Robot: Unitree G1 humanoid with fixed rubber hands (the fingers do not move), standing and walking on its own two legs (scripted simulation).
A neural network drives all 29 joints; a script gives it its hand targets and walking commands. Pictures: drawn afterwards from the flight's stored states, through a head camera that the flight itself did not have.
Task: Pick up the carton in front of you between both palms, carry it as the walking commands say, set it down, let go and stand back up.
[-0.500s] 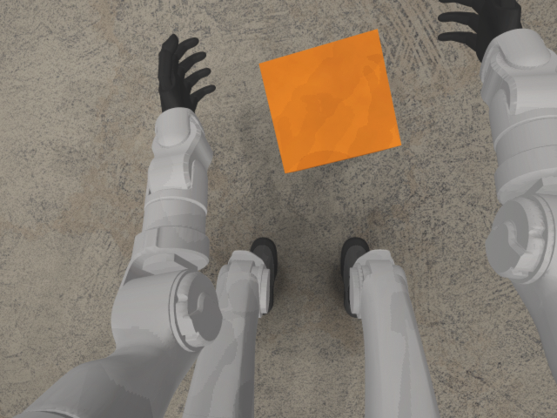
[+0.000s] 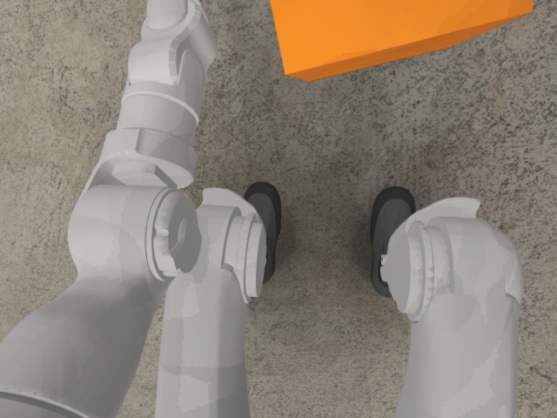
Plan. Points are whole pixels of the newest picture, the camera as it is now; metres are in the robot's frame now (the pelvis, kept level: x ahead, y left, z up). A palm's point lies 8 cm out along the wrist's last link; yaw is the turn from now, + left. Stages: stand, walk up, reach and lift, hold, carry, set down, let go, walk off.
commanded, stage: reach and lift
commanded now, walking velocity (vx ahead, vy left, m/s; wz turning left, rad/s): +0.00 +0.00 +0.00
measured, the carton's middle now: out of the picture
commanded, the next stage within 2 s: none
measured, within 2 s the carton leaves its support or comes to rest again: leaves its support in 0.86 s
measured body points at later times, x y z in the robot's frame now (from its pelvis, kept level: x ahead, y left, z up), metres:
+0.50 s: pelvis +0.01 +0.00 -0.02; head +0.38 -0.06 +0.22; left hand +0.56 +0.12 -0.19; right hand +0.58 -0.22 -0.20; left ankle +0.13 +0.13 -0.36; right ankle +0.12 -0.11 -0.36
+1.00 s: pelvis +0.02 +0.00 -0.03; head +0.36 -0.08 +0.24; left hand +0.57 +0.10 -0.16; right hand +0.58 -0.20 -0.18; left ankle +0.14 +0.13 -0.36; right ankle +0.12 -0.11 -0.36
